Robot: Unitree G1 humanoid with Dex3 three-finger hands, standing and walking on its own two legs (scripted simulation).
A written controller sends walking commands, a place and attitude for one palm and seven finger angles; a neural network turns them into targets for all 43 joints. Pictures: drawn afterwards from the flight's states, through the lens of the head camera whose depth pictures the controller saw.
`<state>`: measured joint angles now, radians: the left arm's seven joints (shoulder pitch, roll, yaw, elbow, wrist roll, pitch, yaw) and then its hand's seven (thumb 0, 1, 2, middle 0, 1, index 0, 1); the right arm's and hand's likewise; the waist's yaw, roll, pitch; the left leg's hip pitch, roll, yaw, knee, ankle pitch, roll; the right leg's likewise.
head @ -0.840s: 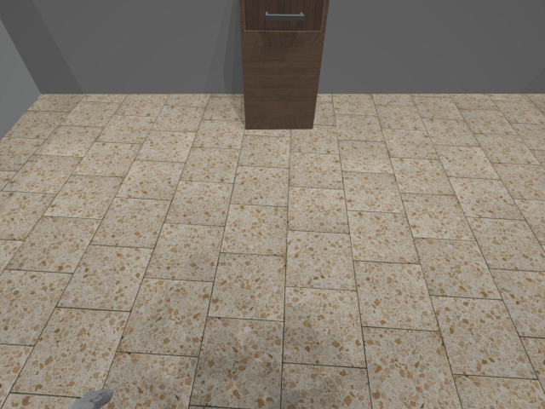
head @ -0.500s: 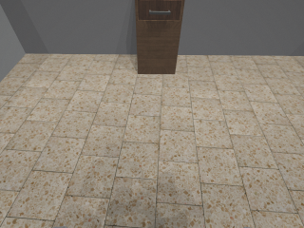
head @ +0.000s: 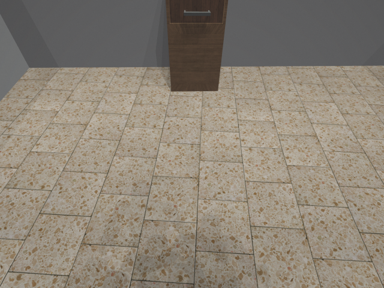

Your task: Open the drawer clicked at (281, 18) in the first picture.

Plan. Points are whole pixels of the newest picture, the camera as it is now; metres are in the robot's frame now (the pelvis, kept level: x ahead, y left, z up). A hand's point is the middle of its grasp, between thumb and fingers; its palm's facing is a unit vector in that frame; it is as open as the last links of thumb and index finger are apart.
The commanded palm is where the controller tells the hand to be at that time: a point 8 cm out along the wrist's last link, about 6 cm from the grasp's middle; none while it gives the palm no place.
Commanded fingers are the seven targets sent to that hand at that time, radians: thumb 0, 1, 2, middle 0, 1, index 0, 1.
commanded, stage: stand and wait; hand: left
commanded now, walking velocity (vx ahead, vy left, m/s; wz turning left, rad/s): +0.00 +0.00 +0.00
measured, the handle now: (197, 12) +1.85 +0.07 -0.09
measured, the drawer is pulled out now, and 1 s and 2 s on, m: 0.00 0.00 0.00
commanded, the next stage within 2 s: look at it before walking up in 0.18 s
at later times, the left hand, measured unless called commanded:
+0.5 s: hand out of the picture +0.08 +0.24 -0.16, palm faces -0.04 -0.95 -0.32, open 7.4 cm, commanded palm none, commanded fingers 0.00 0.90 0.90 -0.20 -0.30 -0.20 -0.30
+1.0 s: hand out of the picture +0.09 +0.25 -0.15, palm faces -0.04 -0.94 -0.33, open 7.4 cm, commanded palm none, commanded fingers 0.00 0.90 0.90 -0.20 -0.30 -0.20 -0.30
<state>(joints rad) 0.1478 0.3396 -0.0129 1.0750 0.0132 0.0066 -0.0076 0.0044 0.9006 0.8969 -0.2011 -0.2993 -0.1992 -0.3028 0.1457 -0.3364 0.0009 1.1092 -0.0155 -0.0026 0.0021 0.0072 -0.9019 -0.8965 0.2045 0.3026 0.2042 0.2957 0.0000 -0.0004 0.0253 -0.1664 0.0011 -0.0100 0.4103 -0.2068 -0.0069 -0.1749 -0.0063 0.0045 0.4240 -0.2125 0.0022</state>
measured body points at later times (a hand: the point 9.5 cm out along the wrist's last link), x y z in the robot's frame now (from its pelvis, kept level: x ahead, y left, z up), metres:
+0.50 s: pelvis +0.01 +0.00 +0.00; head +0.01 +0.00 +0.45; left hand +0.08 +0.29 -0.13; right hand +0.08 -0.30 -0.13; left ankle +0.01 +0.12 -0.74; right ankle +0.01 -0.12 -0.74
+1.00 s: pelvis +0.01 +0.00 +0.00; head +0.02 +0.00 +0.45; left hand +0.09 +0.30 -0.13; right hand +0.10 -0.29 -0.13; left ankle +0.01 +0.12 -0.74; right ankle +0.01 -0.12 -0.74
